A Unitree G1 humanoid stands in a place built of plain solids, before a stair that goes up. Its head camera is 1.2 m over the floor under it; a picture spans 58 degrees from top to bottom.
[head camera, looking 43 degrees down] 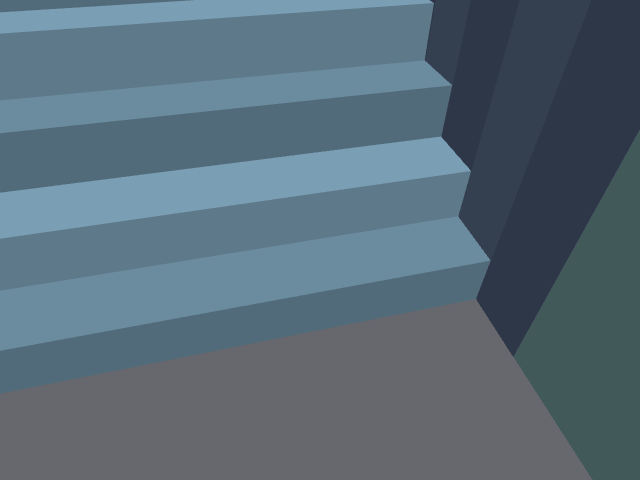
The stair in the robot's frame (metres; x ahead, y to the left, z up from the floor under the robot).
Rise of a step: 0.20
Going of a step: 0.23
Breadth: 1.57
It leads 13 degrees to the left of straight ahead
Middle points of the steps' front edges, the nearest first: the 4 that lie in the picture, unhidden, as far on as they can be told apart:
0.80 0.21 0.20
1.02 0.26 0.39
1.24 0.32 0.59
1.47 0.37 0.78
